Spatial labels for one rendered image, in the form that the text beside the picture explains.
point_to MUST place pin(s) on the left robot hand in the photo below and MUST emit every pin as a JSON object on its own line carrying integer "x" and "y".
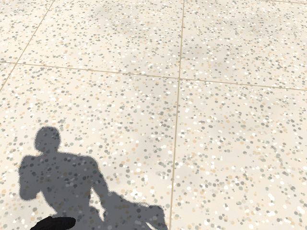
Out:
{"x": 59, "y": 223}

